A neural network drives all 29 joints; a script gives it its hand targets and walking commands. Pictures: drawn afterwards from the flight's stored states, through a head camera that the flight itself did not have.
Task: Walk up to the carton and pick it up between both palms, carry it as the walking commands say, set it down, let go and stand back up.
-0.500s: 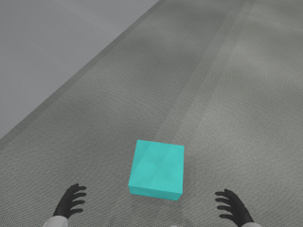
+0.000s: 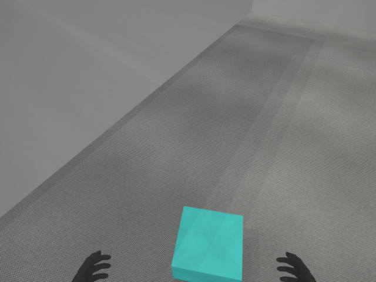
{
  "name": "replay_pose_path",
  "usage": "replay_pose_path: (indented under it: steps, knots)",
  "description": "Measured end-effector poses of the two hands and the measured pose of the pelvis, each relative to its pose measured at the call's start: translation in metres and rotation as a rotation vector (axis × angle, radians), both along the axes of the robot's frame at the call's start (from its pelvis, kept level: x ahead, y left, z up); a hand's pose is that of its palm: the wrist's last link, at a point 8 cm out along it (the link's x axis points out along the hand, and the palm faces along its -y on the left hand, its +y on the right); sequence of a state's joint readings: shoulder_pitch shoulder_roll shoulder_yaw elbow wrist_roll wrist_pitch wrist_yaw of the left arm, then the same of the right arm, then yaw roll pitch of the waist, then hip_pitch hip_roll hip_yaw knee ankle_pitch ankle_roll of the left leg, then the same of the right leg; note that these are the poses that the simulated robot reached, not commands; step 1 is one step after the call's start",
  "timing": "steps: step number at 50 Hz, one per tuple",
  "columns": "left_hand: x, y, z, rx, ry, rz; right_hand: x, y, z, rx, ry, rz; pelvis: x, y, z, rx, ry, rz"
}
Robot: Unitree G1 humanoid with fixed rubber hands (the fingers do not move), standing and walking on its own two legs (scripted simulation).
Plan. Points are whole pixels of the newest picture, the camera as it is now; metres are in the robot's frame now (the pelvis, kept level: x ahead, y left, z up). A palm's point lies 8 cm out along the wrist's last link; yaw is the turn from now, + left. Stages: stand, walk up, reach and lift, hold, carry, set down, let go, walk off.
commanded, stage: stand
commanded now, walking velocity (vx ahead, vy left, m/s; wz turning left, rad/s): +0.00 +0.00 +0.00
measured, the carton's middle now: (208, 247) +0.44 -0.08 -0.67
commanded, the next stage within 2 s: none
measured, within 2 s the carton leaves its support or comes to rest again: neither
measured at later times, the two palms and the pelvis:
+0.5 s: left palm out of the picture +0.08 +0.28 -0.07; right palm out of the picture +0.07 -0.30 -0.10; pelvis -0.02 -0.01 +0.00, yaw -1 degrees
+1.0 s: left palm out of the picture +0.03 +0.27 -0.10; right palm out of the picture +0.00 -0.31 -0.11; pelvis -0.04 -0.01 +0.01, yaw -2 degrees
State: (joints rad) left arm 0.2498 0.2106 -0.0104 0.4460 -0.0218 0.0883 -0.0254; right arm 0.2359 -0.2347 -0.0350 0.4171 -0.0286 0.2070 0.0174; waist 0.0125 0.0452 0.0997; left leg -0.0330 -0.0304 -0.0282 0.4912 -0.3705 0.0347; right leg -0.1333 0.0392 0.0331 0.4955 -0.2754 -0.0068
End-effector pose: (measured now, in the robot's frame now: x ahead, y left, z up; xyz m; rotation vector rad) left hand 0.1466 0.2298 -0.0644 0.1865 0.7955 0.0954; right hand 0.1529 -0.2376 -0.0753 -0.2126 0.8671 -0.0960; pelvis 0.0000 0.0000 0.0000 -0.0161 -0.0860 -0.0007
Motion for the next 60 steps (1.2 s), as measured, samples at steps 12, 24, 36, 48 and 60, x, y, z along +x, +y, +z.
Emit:
replay_pose_path:
  steps: [12, 24, 36, 48, 60]
  knots:
    - [-0.031, 0.036, -0.015, 0.135, 0.086, 0.033, -0.03, -0.051, -0.006, -0.11, -0.027, -0.064, 0.008, -0.003, -0.001, 0.009, 0.062, 0.003]
    - [-0.067, 0.052, -0.009, 0.185, 0.113, 0.07, -0.082, -0.063, -0.022, -0.105, 0.042, -0.073, -0.016, -0.009, 0.001, 0.027, 0.047, -0.009]
    - [-0.108, 0.041, -0.028, 0.152, 0.24, 0.068, -0.135, -0.068, -0.035, -0.097, 0.19, -0.068, -0.035, -0.015, 0.004, 0.029, 0.048, -0.012]
    - [-0.118, 0.042, -0.038, 0.139, 0.313, 0.073, -0.152, -0.074, -0.037, -0.113, 0.251, -0.106, -0.037, -0.015, 0.005, 0.028, 0.03, -0.023]
    - [-0.121, 0.045, -0.034, 0.161, 0.315, 0.073, -0.148, -0.073, -0.041, -0.098, 0.232, -0.114, -0.045, -0.014, 0.006, 0.031, 0.008, -0.037]
